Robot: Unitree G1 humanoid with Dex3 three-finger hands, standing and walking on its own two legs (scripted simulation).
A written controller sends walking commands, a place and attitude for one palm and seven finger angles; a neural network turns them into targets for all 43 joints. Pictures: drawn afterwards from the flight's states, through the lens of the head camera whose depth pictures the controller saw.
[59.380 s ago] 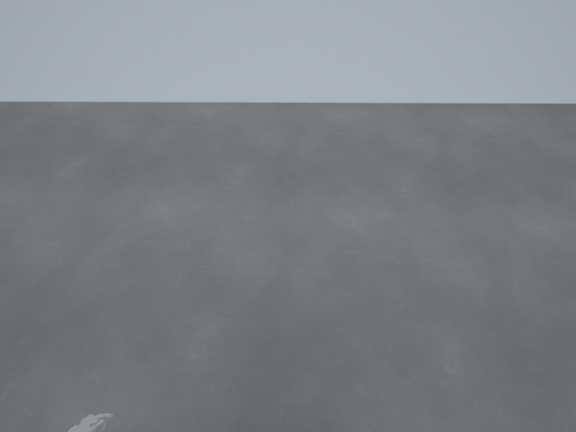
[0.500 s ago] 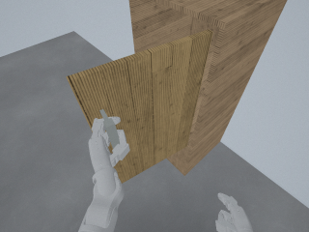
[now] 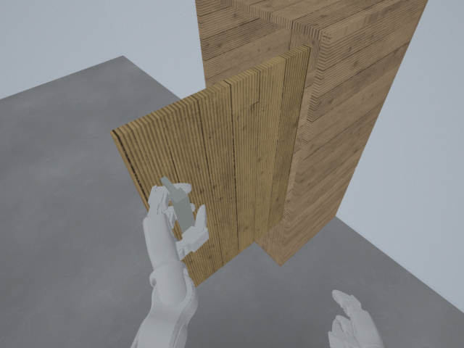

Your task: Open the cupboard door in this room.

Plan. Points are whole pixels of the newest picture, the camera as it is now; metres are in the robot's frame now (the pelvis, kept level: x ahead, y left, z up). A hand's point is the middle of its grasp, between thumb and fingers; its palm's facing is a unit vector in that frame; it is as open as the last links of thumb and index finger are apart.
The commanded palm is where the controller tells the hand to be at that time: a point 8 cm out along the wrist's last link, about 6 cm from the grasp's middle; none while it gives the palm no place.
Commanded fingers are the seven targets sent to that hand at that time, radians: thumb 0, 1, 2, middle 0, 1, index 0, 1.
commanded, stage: open thumb and fingers to let go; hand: left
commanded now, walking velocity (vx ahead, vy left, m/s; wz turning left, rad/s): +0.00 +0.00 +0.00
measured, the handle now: (178, 208) +0.33 +0.12 +0.07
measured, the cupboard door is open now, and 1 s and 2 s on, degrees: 88 91 91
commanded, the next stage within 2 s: slide the hand sideways off the handle in 0.58 s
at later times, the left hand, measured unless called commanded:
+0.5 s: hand (197, 227) +0.29 +0.08 +0.08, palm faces +0.33 -0.94 -0.02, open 14.7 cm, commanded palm +0.25 +0.12 +0.07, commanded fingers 0.00 -0.50 0.30 -0.17 -0.40 -0.17 -0.40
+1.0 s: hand (193, 251) +0.25 +0.08 +0.08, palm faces -0.14 -0.99 +0.01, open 16.3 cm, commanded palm +0.23 +0.13 +0.07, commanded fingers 0.00 -0.50 0.30 -0.15 -0.30 -0.15 -0.30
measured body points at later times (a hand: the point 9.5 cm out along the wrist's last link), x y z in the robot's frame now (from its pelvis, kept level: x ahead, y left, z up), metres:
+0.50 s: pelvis -0.02 +0.02 +0.00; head +0.00 +0.00 +0.45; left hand +0.27 +0.13 +0.08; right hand +0.15 -0.20 -0.10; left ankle -0.03 +0.14 -0.71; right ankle +0.03 -0.08 -0.71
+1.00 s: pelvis -0.02 +0.03 +0.00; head +0.00 +0.01 +0.44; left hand +0.25 +0.13 +0.08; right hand +0.15 -0.18 -0.09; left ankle -0.03 +0.14 -0.71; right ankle +0.03 -0.08 -0.71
